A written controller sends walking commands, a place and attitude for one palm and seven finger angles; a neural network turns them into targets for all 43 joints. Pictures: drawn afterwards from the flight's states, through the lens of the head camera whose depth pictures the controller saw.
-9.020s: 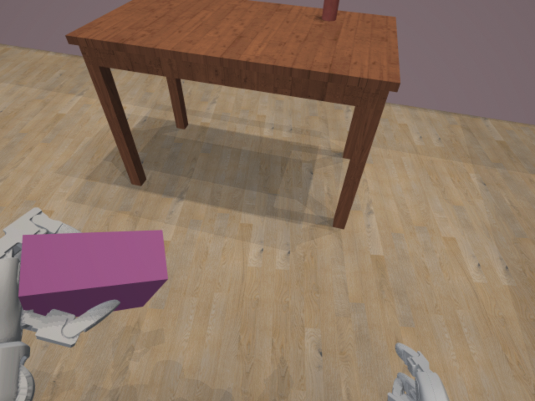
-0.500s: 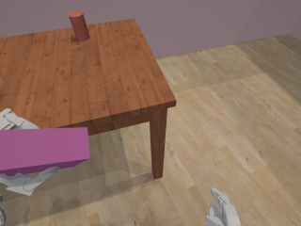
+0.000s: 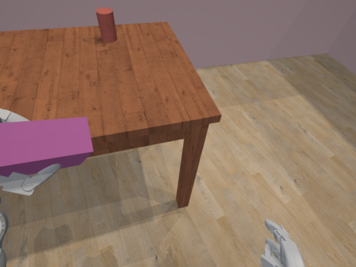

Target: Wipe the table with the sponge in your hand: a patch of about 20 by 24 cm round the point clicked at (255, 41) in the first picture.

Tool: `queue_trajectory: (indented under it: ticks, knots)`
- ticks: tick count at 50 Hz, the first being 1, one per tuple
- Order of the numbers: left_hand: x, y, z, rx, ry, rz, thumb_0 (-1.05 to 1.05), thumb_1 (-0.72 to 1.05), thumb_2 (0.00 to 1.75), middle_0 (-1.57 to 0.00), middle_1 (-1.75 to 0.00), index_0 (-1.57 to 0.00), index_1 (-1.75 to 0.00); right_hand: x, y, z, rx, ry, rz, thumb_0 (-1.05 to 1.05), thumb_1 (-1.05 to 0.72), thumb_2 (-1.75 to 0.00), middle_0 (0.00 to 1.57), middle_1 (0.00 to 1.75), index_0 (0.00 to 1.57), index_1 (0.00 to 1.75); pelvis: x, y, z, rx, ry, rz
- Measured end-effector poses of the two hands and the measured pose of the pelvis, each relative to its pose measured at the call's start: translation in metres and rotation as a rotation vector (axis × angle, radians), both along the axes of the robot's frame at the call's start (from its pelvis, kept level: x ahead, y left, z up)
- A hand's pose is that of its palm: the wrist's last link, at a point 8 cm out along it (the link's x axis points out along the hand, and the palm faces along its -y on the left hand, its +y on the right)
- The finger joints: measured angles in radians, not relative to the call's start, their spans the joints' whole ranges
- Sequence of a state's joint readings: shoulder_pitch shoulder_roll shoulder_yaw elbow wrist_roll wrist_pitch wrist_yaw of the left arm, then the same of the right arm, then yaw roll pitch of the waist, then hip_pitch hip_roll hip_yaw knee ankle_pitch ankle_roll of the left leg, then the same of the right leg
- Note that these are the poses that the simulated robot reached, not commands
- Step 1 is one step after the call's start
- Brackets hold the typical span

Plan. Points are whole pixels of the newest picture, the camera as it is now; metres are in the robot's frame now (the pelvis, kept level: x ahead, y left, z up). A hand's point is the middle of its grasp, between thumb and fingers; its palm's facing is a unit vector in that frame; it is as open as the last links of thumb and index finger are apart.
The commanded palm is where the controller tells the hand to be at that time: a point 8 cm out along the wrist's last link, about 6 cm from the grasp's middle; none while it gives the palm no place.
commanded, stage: come to a stop and stand still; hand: left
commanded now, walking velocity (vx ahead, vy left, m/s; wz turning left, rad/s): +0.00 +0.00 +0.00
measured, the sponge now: (56, 147) +0.26 +0.24 +0.17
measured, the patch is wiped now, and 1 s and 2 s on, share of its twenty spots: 0.00 0.00 0.00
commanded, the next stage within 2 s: look again from close up in 0.42 s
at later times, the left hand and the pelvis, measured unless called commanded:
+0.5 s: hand (19, 177) +0.21 +0.28 +0.15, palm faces +0.46 -0.82 -0.34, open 9.9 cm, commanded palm +0.15 +0.30 +0.18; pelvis +0.00 +0.02 +0.01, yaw +2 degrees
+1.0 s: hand (40, 161) +0.24 +0.26 +0.16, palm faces +0.42 -0.82 -0.39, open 9.9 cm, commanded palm +0.18 +0.29 +0.18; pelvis +0.04 +0.00 +0.01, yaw +3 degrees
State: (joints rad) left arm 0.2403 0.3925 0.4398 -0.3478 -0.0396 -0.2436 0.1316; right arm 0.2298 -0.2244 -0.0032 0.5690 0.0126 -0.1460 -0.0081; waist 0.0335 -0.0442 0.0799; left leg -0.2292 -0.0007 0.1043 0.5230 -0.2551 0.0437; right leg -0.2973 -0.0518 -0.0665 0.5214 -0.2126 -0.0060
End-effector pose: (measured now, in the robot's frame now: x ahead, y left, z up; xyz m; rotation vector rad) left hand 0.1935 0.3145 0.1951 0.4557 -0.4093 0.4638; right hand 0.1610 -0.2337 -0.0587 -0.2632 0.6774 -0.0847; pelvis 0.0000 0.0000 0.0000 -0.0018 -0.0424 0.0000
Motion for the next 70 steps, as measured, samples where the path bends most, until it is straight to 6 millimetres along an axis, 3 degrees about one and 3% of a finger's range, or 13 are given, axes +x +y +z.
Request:
queue_trajectory:
  ticks: [5, 10, 16, 27, 34, 48, 56, 63, 70]
  knots:
    - [-0.017, -0.02, -0.022, -0.012, 0.118, -0.128, -0.01, -0.47, 1.0, -0.77, -1.34, -0.77, -1.34, -0.019, 0.031, -0.004, 0.059, -0.007, -0.008, 0.01, -0.91, -0.89, 0.21, 0.3, 0.2, 0.3, -0.006, 0.016, 0.001, 0.008, 0.002, 0.003]
    - [-0.033, 0.002, -0.023, 0.019, 0.152, -0.071, -0.01, -0.47, 1.0, -0.77, -1.34, -0.77, -1.34, -0.025, 0.056, -0.011, 0.081, 0.034, 0.042, 0.01, -0.91, -0.89, 0.21, 0.3, 0.2, 0.3, -0.014, 0.021, 0.002, -0.002, -0.007, 0.017]
    - [-0.044, 0.017, -0.014, -0.021, 0.091, 0.03, -0.01, -0.47, 1.0, -0.77, -1.34, -0.77, -1.34, -0.013, 0.068, -0.009, 0.083, 0.024, 0.116, 0.01, -0.9, -0.89, 0.21, 0.3, 0.2, 0.3, -0.014, 0.023, 0.005, -0.005, -0.007, 0.034]
    - [-0.023, 0.002, -0.03, -0.066, 0.175, 0.0, -0.01, -0.47, 1.0, -0.77, -1.35, -0.77, -1.34, 0.031, 0.052, 0.012, 0.032, -0.051, 0.118, 0.01, -0.9, -0.89, 0.21, 0.3, 0.2, 0.3, 0.003, 0.016, 0.009, -0.014, 0.024, 0.04]
    - [-0.006, -0.006, -0.019, -0.034, 0.17, -0.026, -0.01, -0.47, 1.0, -0.77, -1.35, -0.77, -1.34, 0.047, 0.034, 0.013, 0.007, -0.035, 0.089, 0.01, -0.91, -0.89, 0.21, 0.3, 0.2, 0.3, 0.019, 0.01, 0.01, -0.016, 0.041, 0.049]
    - [0.003, -0.014, -0.022, -0.04, 0.225, -0.012, -0.01, -0.47, 1.0, -0.77, -1.35, -0.77, -1.35, 0.054, 0.023, 0.001, 0.02, 0.029, 0.052, 0.01, -0.91, -0.89, 0.21, 0.3, 0.2, 0.3, 0.035, 0.002, 0.01, -0.017, 0.053, 0.056]
    - [0.006, -0.012, -0.019, -0.031, 0.19, -0.023, -0.01, -0.47, 1.0, -0.77, -1.35, -0.77, -1.35, 0.058, 0.02, -0.002, 0.008, 0.014, 0.03, 0.01, -0.91, -0.89, 0.21, 0.3, 0.2, 0.3, 0.042, 0.01, 0.004, -0.025, 0.053, 0.043]
    - [0.028, 0.0, -0.023, -0.012, 0.173, -0.034, -0.01, -0.47, 1.0, -0.77, -1.35, -0.77, -1.35, 0.06, 0.022, -0.01, 0.009, 0.017, -0.021, 0.01, -0.91, -0.89, 0.21, 0.3, 0.2, 0.3, 0.052, 0.022, -0.004, -0.001, 0.047, 0.017]
    - [0.053, -0.005, -0.02, 0.034, 0.152, -0.074, -0.01, -0.47, 1.0, -0.77, -1.35, -0.77, -1.35, 0.062, 0.03, -0.027, 0.048, 0.051, -0.041, 0.01, -0.91, -0.89, 0.21, 0.3, 0.2, 0.3, 0.067, 0.027, -0.012, -0.014, 0.05, 0.003]
